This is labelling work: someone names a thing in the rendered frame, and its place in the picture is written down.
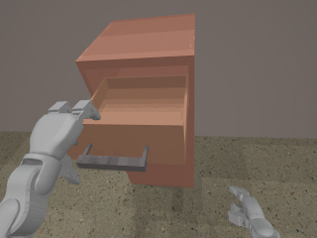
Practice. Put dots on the left robot hand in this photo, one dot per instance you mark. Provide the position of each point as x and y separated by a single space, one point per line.
56 132

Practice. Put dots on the robot right forearm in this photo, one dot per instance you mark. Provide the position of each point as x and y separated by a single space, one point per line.
261 228

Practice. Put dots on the handle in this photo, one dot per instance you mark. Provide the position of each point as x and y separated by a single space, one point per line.
113 163

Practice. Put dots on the right robot hand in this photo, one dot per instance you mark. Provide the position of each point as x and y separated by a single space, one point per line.
242 214

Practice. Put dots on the drawer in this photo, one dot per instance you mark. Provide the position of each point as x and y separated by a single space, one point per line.
138 111

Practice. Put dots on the robot left forearm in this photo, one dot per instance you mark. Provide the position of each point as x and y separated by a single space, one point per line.
25 205

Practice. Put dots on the cabinet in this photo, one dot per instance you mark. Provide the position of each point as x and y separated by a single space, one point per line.
163 45

